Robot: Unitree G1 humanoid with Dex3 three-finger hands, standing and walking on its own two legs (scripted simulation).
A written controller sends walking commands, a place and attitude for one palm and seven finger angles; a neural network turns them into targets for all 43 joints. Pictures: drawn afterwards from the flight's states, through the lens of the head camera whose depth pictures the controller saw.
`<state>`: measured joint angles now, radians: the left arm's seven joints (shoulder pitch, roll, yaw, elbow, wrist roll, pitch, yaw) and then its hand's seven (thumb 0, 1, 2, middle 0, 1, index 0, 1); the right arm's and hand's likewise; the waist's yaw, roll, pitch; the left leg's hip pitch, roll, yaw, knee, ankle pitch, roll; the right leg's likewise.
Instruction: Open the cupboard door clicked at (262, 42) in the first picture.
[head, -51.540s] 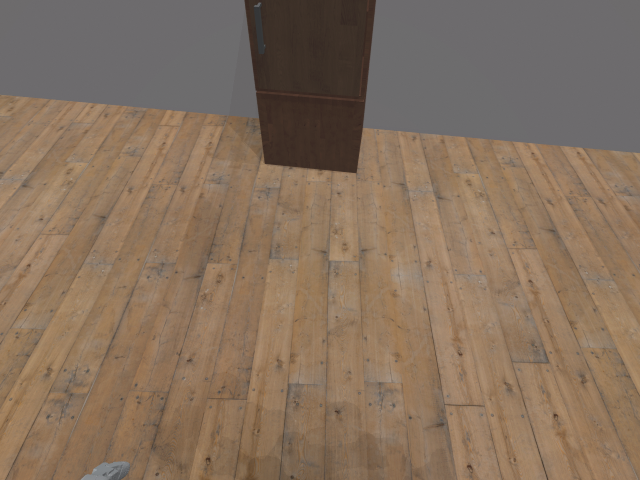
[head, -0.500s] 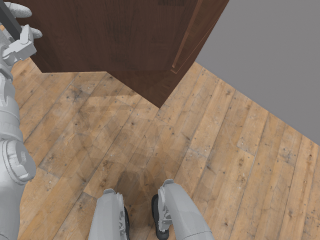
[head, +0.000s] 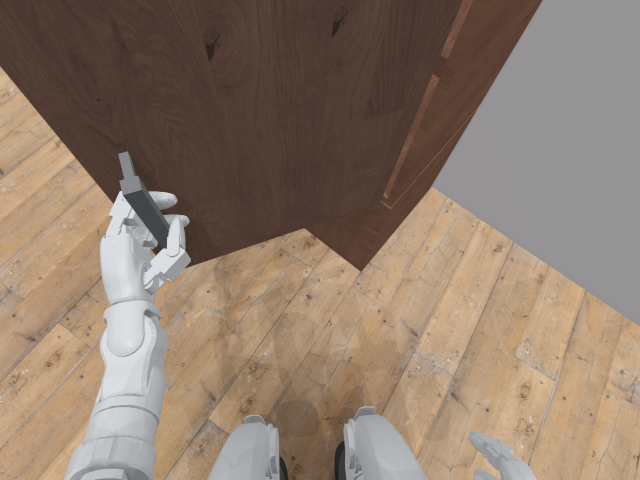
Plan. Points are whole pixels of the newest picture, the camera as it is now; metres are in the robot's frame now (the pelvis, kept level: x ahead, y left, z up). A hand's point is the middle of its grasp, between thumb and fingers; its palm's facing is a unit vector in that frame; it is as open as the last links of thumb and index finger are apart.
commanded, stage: pull the door open along its arc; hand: left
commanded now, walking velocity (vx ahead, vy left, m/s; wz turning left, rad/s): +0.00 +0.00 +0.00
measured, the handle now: (152, 209) +0.44 +0.21 +0.01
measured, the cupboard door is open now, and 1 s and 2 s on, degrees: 62 82 83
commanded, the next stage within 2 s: open thumb and fingers to let go in 0.42 s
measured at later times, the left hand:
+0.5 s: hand (245, 330) +0.29 +0.08 +0.00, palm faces +0.45 -0.90 -0.01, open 5.9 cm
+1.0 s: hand (247, 327) +0.29 +0.08 +0.00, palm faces +0.44 -0.90 -0.02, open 11.8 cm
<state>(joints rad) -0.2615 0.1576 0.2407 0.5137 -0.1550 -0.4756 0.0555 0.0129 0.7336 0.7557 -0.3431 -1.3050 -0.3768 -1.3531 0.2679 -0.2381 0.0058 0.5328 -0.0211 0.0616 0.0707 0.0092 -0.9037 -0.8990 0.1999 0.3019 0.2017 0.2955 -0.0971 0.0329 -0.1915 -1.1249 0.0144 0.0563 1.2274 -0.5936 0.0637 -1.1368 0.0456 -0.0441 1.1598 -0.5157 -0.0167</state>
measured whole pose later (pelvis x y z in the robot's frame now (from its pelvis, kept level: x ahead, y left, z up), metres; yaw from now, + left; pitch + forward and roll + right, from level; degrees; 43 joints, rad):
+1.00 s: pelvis -0.03 -0.06 -0.01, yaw +6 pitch +22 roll +1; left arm -0.11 -0.02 -0.03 0.51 0.02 -0.57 0.46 0.01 -0.17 0.44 -0.32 -1.24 -0.33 -1.24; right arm 0.17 -0.20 -0.01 0.64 -0.08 -0.05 0.02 0.01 -0.90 -0.90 0.20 0.30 0.20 0.30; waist -0.02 0.02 -0.19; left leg -1.09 -0.02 0.00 1.26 -0.55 -0.01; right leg -1.11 0.01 -0.11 1.26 -0.53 -0.10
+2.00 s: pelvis -0.04 +0.00 -0.02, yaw +3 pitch +22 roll -2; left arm 0.04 0.09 -0.15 0.24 -0.06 -0.45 0.00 -0.01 -0.50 0.30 -0.19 -0.38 -0.20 -0.38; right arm 0.20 -0.23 0.01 0.47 -0.02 0.02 0.03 0.01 -0.90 -0.90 0.20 0.30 0.20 0.30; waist -0.01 0.03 -0.20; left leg -1.13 -0.03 0.04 1.34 -0.59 0.07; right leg -1.14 -0.01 -0.06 1.30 -0.55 -0.02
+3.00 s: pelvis -0.03 -0.03 -0.01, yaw +4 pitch +19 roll -2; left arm 0.43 0.27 0.15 -0.14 -0.29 -0.33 -0.26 -0.01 -0.50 0.30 -0.15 -0.30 -0.15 -0.30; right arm 0.23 -0.22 0.02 0.46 0.03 -0.07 -0.07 0.02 -0.90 -0.90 0.20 0.30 0.20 0.30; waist 0.00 0.06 -0.18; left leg -1.04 -0.01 -0.02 1.30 -0.59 0.03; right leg -1.03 0.03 -0.12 1.24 -0.55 -0.06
